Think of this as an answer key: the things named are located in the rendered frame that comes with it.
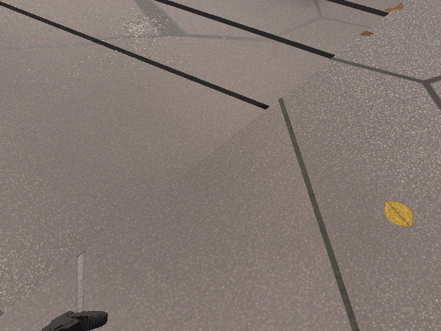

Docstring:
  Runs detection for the robot left hand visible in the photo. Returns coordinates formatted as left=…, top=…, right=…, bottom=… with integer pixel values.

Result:
left=42, top=311, right=108, bottom=331

